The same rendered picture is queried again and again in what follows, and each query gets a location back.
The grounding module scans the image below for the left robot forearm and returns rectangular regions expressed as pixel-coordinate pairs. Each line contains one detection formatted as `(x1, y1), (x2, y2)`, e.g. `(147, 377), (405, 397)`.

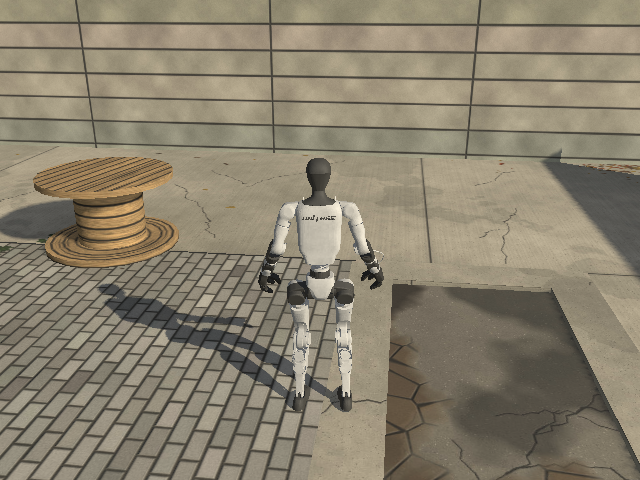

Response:
(261, 239), (280, 277)

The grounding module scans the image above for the right robot hand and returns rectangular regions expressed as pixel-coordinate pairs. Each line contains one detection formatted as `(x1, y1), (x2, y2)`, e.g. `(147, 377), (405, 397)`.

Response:
(361, 267), (384, 290)

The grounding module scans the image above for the right robot forearm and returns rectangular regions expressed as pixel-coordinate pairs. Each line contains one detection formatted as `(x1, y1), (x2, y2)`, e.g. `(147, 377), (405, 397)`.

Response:
(360, 239), (380, 274)

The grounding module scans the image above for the robot torso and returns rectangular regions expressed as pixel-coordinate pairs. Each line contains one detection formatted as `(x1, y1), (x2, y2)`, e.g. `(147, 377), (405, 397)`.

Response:
(296, 196), (343, 300)

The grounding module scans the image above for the robot right upper arm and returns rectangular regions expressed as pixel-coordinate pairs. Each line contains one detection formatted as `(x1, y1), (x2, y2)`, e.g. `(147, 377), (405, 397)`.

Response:
(340, 201), (370, 255)

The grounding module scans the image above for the robot left upper arm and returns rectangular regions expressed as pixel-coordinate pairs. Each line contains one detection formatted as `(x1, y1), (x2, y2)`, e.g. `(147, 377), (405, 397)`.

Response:
(270, 201), (298, 255)

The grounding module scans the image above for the left robot hand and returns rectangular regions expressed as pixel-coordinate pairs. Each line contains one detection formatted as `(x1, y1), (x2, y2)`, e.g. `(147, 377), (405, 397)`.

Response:
(258, 272), (281, 293)

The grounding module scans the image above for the right robot foot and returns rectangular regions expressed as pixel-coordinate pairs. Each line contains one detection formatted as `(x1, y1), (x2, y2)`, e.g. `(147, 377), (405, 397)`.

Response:
(337, 385), (352, 411)

